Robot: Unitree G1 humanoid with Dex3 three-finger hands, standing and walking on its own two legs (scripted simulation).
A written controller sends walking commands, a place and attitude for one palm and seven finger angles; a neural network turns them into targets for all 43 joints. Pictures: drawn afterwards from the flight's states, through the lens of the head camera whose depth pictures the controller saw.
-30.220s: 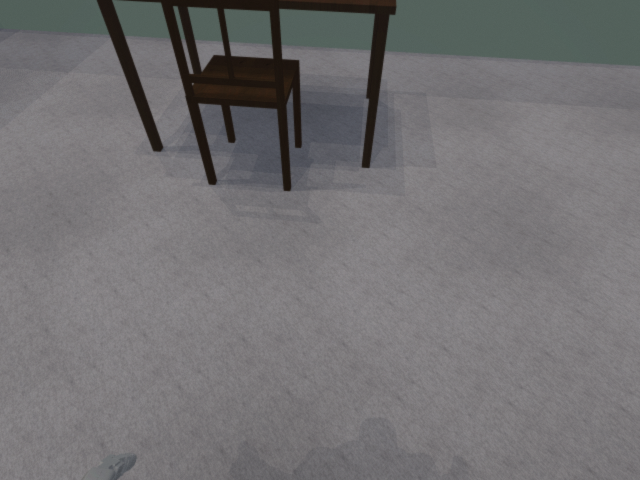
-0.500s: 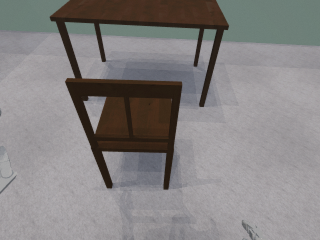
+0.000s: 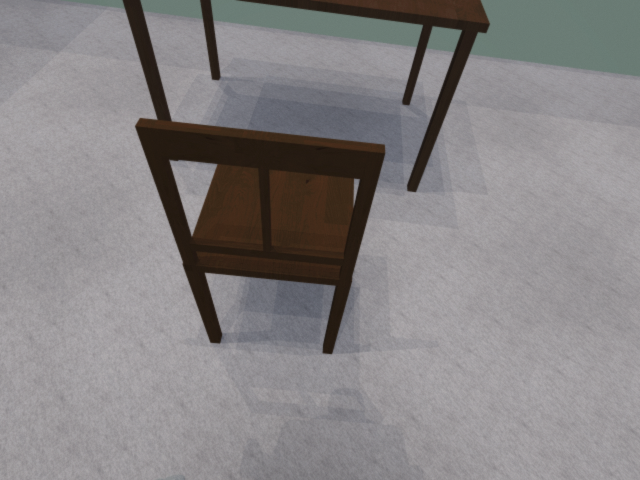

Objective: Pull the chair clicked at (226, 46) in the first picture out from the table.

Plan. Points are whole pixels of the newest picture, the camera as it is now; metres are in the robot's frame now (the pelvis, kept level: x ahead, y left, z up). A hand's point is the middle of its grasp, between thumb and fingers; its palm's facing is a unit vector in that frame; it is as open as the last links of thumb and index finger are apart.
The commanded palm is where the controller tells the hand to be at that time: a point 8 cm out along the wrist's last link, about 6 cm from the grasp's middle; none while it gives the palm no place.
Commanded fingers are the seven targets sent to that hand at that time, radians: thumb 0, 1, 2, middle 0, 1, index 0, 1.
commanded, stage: let the arm hang, fingers relaxed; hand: left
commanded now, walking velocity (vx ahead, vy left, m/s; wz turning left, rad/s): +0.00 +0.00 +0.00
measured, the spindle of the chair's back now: (265, 211) +0.59 +0.14 -0.11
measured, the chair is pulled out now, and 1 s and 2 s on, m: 0.61 0.61 0.61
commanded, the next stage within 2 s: look to check the result in 0.70 s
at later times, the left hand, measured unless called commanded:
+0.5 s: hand out of the picture -0.02 +0.15 -0.17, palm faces +0.00 -0.99 -0.17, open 7.4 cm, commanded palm none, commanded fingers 0.00 0.90 0.90 -0.20 -0.30 -0.20 -0.30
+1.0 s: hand out of the picture +0.00 +0.13 -0.17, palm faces +0.02 -0.98 -0.18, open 7.4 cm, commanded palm none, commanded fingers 0.00 0.90 0.90 -0.20 -0.30 -0.20 -0.30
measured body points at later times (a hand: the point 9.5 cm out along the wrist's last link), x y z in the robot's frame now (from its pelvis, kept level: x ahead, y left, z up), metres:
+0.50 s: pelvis +0.00 -0.01 +0.00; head +0.02 -0.02 +0.45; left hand -0.02 +0.20 -0.15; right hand -0.02 -0.22 -0.16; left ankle +0.03 +0.10 -0.74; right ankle -0.02 -0.12 -0.74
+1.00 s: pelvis +0.00 -0.02 +0.00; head +0.03 -0.03 +0.45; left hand +0.00 +0.19 -0.16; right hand -0.02 -0.22 -0.16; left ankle +0.03 +0.10 -0.74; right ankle -0.02 -0.12 -0.74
